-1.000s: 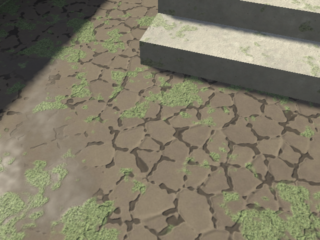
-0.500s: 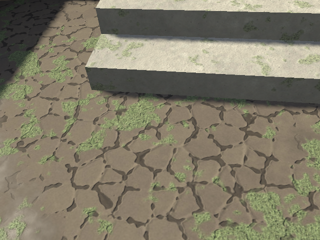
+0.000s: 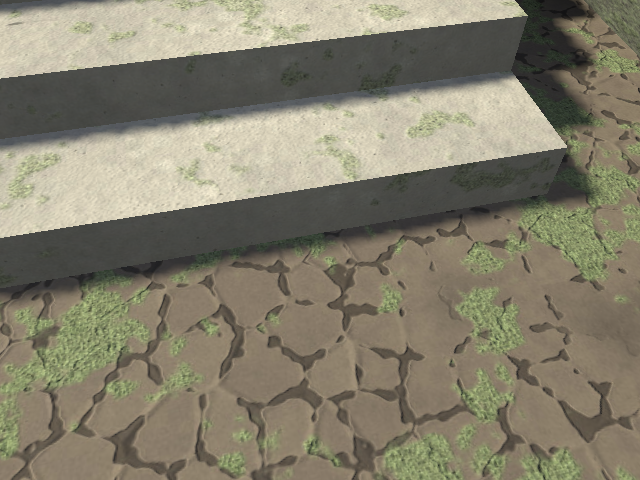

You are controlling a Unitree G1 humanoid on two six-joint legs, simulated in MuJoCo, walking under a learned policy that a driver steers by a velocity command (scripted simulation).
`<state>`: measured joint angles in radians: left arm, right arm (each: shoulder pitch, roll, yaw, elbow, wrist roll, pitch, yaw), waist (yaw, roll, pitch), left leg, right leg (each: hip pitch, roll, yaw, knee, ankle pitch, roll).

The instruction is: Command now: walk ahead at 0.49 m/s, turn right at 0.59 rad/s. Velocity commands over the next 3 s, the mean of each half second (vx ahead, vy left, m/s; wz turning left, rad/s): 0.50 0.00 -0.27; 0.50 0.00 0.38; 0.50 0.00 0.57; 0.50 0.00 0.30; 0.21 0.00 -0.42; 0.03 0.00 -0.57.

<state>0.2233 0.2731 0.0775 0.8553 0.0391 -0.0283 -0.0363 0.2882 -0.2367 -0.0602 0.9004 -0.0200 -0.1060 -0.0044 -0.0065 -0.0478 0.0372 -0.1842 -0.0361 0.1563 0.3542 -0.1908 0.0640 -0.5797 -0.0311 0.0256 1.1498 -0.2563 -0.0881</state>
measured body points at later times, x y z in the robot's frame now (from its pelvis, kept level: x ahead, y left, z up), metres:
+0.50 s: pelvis +0.28 -0.07 +0.00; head +0.30 -0.08 +0.45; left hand +0.35 +0.18 -0.13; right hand +0.30 -0.33 -0.14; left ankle +0.29 +0.08 -0.66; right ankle +0.27 -0.12 -0.74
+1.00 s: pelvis +0.55 -0.03 -0.01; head +0.58 -0.02 +0.44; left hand +0.62 +0.23 -0.14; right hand +0.65 -0.30 -0.14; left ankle +0.57 +0.01 -0.74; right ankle +0.52 -0.18 -0.65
